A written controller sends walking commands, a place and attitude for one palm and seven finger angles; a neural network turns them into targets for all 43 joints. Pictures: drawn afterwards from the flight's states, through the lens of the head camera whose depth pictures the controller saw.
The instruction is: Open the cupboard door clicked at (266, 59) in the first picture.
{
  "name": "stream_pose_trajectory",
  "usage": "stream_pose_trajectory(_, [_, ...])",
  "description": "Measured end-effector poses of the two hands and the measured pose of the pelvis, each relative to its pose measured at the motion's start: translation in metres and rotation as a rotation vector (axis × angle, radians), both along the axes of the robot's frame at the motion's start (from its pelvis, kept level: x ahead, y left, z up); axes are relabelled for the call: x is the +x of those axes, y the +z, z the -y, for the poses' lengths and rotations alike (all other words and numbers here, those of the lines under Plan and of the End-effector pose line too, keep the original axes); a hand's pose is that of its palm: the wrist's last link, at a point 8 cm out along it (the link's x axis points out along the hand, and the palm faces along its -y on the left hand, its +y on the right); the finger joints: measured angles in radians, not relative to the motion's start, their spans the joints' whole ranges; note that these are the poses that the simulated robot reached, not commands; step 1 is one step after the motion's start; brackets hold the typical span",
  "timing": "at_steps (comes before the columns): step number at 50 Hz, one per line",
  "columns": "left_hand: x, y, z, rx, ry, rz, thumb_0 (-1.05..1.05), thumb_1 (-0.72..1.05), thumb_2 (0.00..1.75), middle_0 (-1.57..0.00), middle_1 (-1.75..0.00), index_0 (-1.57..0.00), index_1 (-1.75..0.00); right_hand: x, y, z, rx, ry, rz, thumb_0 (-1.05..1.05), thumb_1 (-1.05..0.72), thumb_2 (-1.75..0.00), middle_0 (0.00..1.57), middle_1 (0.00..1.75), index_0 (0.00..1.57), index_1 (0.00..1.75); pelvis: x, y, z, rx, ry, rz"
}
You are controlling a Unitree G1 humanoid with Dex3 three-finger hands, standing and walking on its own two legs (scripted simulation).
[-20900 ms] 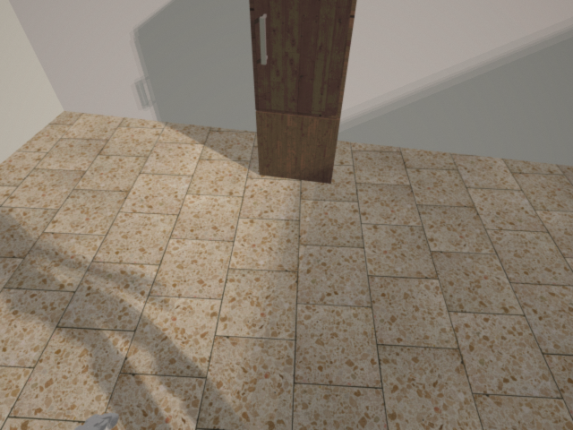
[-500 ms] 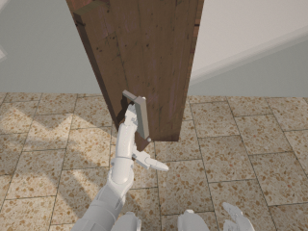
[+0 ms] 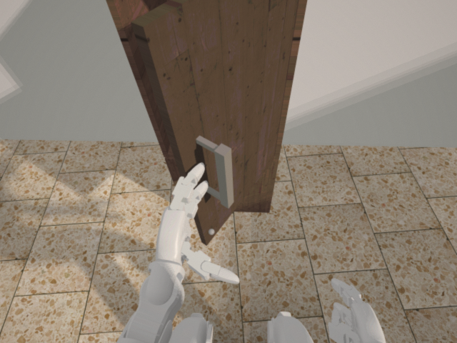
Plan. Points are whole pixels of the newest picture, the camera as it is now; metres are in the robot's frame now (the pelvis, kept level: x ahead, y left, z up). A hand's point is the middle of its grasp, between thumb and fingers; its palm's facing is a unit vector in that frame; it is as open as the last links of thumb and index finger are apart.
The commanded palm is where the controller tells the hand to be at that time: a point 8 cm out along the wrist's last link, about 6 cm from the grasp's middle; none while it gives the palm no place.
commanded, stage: slide the hand sideways off the handle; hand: left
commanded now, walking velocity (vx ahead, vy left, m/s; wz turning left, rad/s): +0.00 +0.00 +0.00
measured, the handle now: (216, 174) +0.40 +0.04 +0.05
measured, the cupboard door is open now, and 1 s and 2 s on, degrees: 57 57 57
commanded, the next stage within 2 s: draw the hand back to the body in 0.54 s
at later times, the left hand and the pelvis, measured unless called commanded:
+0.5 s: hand (182, 259) +0.25 +0.09 +0.04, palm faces -0.03 -1.00 -0.04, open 16.3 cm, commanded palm +0.22 +0.14 +0.04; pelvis +0.02 -0.02 -0.01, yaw +1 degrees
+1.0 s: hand (139, 253) +0.23 +0.13 +0.11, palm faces -0.03 -1.00 -0.06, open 16.3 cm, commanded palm +0.20 +0.19 +0.11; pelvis +0.02 +0.00 +0.02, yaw +1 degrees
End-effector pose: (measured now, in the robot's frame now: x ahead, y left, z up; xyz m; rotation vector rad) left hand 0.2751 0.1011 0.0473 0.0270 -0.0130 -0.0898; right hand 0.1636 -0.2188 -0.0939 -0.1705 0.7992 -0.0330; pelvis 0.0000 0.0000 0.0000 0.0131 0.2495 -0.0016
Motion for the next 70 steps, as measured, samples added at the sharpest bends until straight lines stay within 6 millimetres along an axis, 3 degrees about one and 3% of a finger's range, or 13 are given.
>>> stream_pose_trajectory(11, [-0.005,0.001,-0.010,-0.010,-0.006,-0.010,-0.01,-0.50,0.30,-0.19,-0.32,-0.18,-0.31,0.017,0.003,0.007,-0.009,0.009,0.030,0.01,-0.90,-0.90,0.20,0.30,0.20,0.30,0.009,-0.002,0.008,0.005,0.004,-0.015])
stream_pose_trajectory(27, [-0.052,0.000,-0.043,0.008,0.055,-0.028,-0.01,-0.50,0.30,-0.16,-0.31,-0.16,-0.30,0.037,0.003,0.017,-0.031,0.025,0.099,0.01,-0.90,-0.90,0.20,0.30,0.20,0.30,0.016,-0.012,0.015,-0.003,0.020,-0.031])
stream_pose_trajectory(36, [-0.047,0.003,-0.035,0.009,-0.003,-0.013,-0.01,-0.50,0.30,-0.15,-0.30,-0.15,-0.30,0.035,-0.003,0.013,-0.023,0.012,0.126,0.01,-0.90,-0.90,0.20,0.30,0.20,0.30,0.011,-0.019,0.013,-0.008,0.015,-0.036])
stream_pose_trajectory(46, [-0.057,0.060,-0.079,0.060,0.096,0.009,-0.01,-0.49,0.30,-0.16,-0.30,-0.15,-0.30,0.019,0.023,0.005,0.001,-0.031,0.118,0.02,-0.90,-0.90,0.20,0.30,0.20,0.30,0.020,0.009,0.008,-0.013,0.012,0.031])
stream_pose_trajectory(57, [-0.071,0.075,-0.103,0.049,0.058,-0.021,-0.01,-0.48,0.31,-0.16,-0.30,-0.15,-0.30,0.032,0.060,0.008,-0.058,-0.036,0.211,0.02,-0.90,-0.90,0.20,0.30,0.20,0.30,0.026,0.025,-0.003,-0.029,0.014,0.087])
stream_pose_trajectory(63, [-0.071,0.106,-0.127,0.250,0.183,-0.012,-0.01,-0.36,0.36,-0.16,-0.30,-0.16,-0.30,0.040,0.074,-0.004,-0.061,-0.051,0.221,0.02,-0.90,-0.90,0.20,0.30,0.20,0.30,0.033,0.039,-0.008,-0.031,0.004,0.127])
stream_pose_trajectory(70, [-0.071,0.130,-0.145,0.342,0.282,-0.024,-0.01,-0.15,0.45,-0.17,-0.30,-0.17,-0.30,0.038,0.082,-0.020,-0.039,-0.059,0.188,0.01,-0.90,-0.90,0.20,0.30,0.20,0.30,0.040,0.057,-0.015,-0.031,-0.010,0.182])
